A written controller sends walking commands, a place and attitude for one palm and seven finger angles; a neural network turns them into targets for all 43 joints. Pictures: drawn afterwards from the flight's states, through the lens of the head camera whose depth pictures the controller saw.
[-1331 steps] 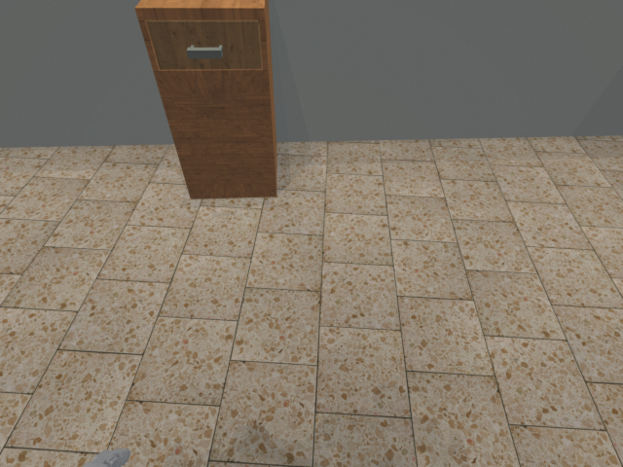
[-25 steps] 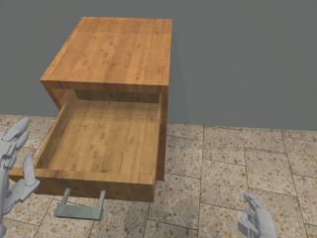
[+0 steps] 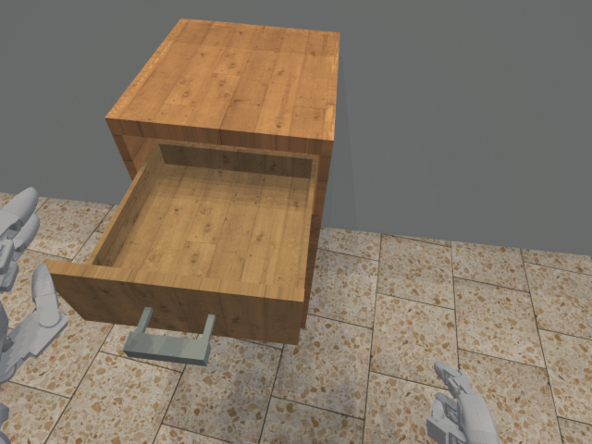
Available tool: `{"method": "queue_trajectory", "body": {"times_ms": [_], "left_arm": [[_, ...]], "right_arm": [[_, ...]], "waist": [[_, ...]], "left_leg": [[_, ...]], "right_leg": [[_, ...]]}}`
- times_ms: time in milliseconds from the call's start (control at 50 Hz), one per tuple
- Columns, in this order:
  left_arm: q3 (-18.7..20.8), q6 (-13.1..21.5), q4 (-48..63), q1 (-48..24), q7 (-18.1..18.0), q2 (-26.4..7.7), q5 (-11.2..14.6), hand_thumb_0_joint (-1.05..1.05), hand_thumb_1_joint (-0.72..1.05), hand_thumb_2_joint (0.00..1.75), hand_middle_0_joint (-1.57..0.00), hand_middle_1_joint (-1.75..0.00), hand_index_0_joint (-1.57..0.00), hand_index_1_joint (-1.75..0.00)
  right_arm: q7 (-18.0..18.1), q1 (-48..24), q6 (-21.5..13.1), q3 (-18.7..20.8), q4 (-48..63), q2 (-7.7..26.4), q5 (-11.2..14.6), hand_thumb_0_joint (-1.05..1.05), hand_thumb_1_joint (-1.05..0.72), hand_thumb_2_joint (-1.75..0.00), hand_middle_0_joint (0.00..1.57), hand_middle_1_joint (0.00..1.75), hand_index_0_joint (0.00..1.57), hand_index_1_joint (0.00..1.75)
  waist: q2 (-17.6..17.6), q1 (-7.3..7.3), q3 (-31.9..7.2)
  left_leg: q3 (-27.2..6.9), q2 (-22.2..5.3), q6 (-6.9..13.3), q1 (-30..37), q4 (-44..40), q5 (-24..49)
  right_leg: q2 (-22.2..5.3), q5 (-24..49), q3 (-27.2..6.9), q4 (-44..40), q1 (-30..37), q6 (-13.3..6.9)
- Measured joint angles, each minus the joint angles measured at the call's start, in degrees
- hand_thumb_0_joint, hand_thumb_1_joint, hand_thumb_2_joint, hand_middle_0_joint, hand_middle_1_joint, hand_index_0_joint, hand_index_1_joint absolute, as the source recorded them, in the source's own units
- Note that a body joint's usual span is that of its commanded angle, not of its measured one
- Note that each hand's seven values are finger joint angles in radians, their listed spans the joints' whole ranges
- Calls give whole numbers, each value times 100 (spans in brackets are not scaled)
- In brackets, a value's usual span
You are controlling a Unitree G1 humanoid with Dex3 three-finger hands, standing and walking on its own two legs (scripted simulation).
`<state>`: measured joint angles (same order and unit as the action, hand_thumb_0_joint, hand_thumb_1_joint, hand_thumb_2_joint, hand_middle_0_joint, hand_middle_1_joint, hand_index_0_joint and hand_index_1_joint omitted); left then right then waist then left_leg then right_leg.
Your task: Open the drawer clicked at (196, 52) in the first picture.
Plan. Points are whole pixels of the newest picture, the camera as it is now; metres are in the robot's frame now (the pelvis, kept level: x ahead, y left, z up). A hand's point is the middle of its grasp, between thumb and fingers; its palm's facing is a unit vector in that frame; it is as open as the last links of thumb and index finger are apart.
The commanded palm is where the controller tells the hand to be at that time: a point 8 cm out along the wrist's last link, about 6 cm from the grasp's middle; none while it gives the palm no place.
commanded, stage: step back with the hand held close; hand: left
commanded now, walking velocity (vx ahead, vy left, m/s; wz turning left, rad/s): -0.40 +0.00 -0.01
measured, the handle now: (173, 333) +0.27 +0.20 -0.05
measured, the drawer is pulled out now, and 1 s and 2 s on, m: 0.30 0.30 0.30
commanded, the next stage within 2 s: stop stepping back and stand still in 0.62 s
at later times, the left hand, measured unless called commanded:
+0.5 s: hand (116, 422) +0.12 +0.15 +0.17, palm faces +0.14 -0.83 -0.54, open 7.4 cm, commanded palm +0.05 +0.22 +0.19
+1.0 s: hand out of the picture -0.05 +0.14 +0.19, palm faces +0.38 -0.80 -0.47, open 7.4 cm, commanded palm -0.10 +0.18 +0.19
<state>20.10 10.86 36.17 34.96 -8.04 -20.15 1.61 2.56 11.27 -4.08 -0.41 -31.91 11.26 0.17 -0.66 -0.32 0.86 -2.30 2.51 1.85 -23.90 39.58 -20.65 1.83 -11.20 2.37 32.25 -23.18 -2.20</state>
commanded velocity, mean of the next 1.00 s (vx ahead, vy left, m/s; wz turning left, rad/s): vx -0.18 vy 0.03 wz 0.03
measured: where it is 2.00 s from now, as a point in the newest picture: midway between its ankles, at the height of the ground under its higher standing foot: outside the picture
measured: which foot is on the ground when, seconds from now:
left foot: down 0.00-0.42, up 0.44-0.66, down 0.68-0.88, up 0.90-1.00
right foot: down 0.00-0.08, up 0.10-0.32, down 0.34-1.00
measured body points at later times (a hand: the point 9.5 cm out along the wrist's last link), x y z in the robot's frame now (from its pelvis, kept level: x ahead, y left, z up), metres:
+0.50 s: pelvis -0.10 -0.05 +0.01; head -0.03 -0.05 +0.46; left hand +0.11 +0.19 +0.20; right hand +0.08 -0.28 -0.08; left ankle -0.06 +0.09 -0.69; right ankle -0.13 -0.13 -0.73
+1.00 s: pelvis -0.23 -0.10 +0.01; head -0.23 -0.10 +0.46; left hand -0.07 +0.18 +0.21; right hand -0.06 -0.32 -0.08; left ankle -0.24 +0.04 -0.68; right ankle -0.18 -0.16 -0.73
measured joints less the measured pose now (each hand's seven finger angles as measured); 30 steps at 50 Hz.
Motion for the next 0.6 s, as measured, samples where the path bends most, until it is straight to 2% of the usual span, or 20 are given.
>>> {"method": "queue_trajectory", "body": {"times_ms": [40, 80, 100, 160, 200, 260, 340, 380, 440, 520, 560, 600], "left_arm": [[-29, 45, 120, 5, -20, -36, 11, 1, 88, 90, -21, -31, -21, -30], [33, 95, 222, 32, -39, -140, 10, 1, 88, 90, -21, -31, -21, -30], [102, 109, 233, 48, -51, -212, -11, 1, 88, 90, -21, -31, -21, -30], [329, 130, 112, 172, -52, -393, -38, 1, 88, 90, -21, -31, -21, -30], [424, 115, 70, 239, -75, -429, 8, 1, 88, 90, -21, -31, -21, -30], [475, 114, 102, 286, -96, -375, 73, 1, 88, 90, -21, -31, -21, -30], [298, 80, 93, 142, 4, -282, 117, 1, 89, 90, -21, -30, -20, -30], [152, 78, 70, -12, 106, -245, 133, 1, 89, 90, -21, -30, -20, -30], [-9, 96, 164, -13, 267, -310, 133, 1, 89, 90, -21, -30, -21, -30], [155, 243, 265, 492, 286, -545, 158, 1, 88, 89, -22, -31, -21, -30], [300, 222, 154, 715, 190, -528, 120, 1, 88, 89, -22, -31, -21, -30], [357, 138, -16, 733, 76, -444, 78, 1, 88, 89, -22, -31, -21, -30]], "right_arm": [[5, 47, 34, 23, -98, 53, -7, 1, -90, -90, 21, 30, 20, 30], [39, 65, 60, 58, -157, 80, -12, 1, -90, -90, 21, 30, 20, 30], [61, 54, 64, 79, -179, 70, -16, 1, -90, -90, 20, 30, 20, 30], [84, 74, -15, 155, -201, -17, -74, 1, -90, -90, 20, 30, 20, 30], [89, 90, -113, 172, -217, -89, -103, 1, -90, -90, 20, 30, 20, 30], [34, -16, -222, 122, -293, -205, -97, 1, -90, -90, 20, 30, 20, 30], [-54, -326, -320, -17, -315, -274, -118, 1, -90, -90, 20, 30, 20, 30], [-85, -532, -343, -58, -284, -234, -111, 1, -90, -90, 20, 30, 20, 30], [-115, -670, -212, -36, -187, -101, -26, 1, -90, -90, 20, 30, 20, 30], [-6, -466, 27, 82, -205, -60, 156, 1, -90, -90, 21, 30, 20, 30], [116, -395, 166, 111, -215, -32, 132, 1, -90, -90, 20, 30, 20, 30], [226, -392, 260, 125, -200, 31, 98, 1, -91, -90, 20, 30, 20, 30]], "waist": [[-60, 62, -13], [-152, 135, 7], [-211, 141, 44], [-184, 145, -44], [-84, 140, -137], [-66, 48, -174], [-104, -10, -39], [8, -13, 149], [324, 69, 412], [-19, 104, 95], [-162, 135, -89], [-223, 158, -154]], "left_leg": [[-10, -55, -11, 103, -64, -31], [41, -70, -15, 175, -417, 614], [81, -43, -14, 173, -442, 694], [149, -99, -12, 132, -573, 654], [144, -205, -33, 84, -710, 735], [262, -359, -105, 44, -940, 929], [416, -495, -235, -142, -1061, 1165], [389, -619, -313, -268, -1069, 1304], [162, -814, -316, -383, -926, 1456], [93, -207, -289, -722, 1215, -235], [229, -76, -321, -588, 1514, -564], [332, -69, -325, -264, 1076, -634]], "right_leg": [[-30, 48, 45, -21, -48, 11], [-96, 61, 64, 41, -136, 54], [-119, 32, 12, 171, -195, 102], [-30, -937, -171, 1300, -398, 195], [25, -1272, -200, 1649, -274, 221], [-60, -1231, -160, 1167, 205, 266], [-174, -858, -146, 75, 822, 290], [-57, -1011, -101, -357, 922, 162], [212, -577, 101, -595, 962, -7], [-26, -519, 76, -508, 705, -131], [-121, -412, 58, -606, 635, -156], [-165, -291, 85, -677, 567, -162]]}}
